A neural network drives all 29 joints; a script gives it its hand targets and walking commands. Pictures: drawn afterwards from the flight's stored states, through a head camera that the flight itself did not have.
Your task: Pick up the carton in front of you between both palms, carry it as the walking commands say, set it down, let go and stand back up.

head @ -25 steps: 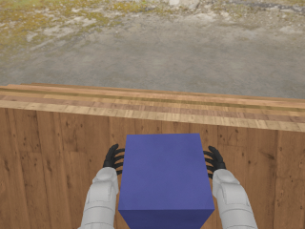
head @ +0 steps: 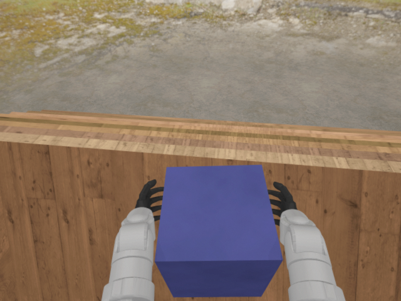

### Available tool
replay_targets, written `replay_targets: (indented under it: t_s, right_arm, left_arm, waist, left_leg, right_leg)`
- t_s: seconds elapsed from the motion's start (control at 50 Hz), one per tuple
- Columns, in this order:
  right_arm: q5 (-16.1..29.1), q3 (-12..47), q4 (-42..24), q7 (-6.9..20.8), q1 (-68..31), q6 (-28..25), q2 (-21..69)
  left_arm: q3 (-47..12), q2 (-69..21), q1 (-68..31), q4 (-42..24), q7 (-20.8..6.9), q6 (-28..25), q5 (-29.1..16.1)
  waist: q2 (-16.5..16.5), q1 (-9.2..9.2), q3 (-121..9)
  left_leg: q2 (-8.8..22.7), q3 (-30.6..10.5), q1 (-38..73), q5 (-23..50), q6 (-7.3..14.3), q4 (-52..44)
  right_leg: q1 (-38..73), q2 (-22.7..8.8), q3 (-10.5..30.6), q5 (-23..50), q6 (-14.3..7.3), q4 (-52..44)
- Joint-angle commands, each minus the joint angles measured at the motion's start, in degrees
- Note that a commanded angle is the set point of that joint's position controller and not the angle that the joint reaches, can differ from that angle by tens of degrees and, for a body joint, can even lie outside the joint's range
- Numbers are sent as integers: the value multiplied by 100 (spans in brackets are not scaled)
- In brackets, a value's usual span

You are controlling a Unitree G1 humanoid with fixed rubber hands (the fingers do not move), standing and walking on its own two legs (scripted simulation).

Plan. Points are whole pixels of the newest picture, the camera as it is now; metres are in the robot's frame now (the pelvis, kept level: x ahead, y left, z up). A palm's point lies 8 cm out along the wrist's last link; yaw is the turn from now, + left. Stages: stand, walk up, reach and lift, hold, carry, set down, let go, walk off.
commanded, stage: reach and lift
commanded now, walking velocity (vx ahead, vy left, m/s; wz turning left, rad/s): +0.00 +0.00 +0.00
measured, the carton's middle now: (215, 234) +0.29 +0.00 -0.04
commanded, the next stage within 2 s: hold in 0.54 s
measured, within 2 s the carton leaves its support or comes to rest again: neither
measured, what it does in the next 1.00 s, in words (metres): stands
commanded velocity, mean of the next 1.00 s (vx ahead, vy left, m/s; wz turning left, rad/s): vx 0.00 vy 0.00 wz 0.00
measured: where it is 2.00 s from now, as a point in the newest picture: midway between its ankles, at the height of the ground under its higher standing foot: outside the picture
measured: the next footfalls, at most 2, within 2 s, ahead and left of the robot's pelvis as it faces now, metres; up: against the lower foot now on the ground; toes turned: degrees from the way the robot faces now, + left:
none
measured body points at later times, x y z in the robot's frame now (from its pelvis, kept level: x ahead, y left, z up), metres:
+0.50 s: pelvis +0.02 +0.00 +0.01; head -0.02 +0.00 +0.45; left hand +0.32 +0.15 +0.03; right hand +0.31 -0.15 +0.03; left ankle +0.02 +0.13 -0.74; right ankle +0.02 -0.13 -0.74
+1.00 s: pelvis +0.00 +0.00 +0.00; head -0.04 +0.00 +0.45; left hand +0.31 +0.15 +0.05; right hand +0.30 -0.15 +0.05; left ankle +0.02 +0.13 -0.74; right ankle +0.02 -0.13 -0.74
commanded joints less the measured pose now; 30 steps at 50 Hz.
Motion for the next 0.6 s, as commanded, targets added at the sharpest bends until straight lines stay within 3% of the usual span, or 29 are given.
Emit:
replay_targets:
  t_s: [0.0,0.26,0.5,0.58]
  right_arm:
    - [1357,3232,-104,1389,-3114,-158,5432]
    - [1519,3438,-642,1334,-2506,36,5352]
    - [1589,3529,-918,1325,-2414,200,5285]
    - [1779,3862,-1328,1320,-2506,298,5321]
  left_arm:
    - [-3269,-5469,-2736,225,-1426,-3,-1286]
    - [-3467,-5346,-2144,-321,-1390,184,-1446]
    - [-3582,-5310,-2055,-605,-1370,350,-1535]
    - [-3920,-5384,-2124,-1002,-1344,452,-1744]
  waist:
    - [-2,-4,-1447]
    - [-14,8,-1491]
    - [7,-1,-1367]
    - [24,-5,-1597]
  left_leg:
    - [-274,445,407,598,14,-491]
    - [-323,410,709,1372,-21,-608]
    - [-324,382,798,1439,-33,-683]
    - [-320,351,989,1690,-51,-702]
  right_leg:
    - [445,273,-439,579,-6,-488]
    - [795,306,-391,1380,45,-612]
    - [861,318,-379,1419,40,-677]
    - [1019,330,-367,1635,45,-704]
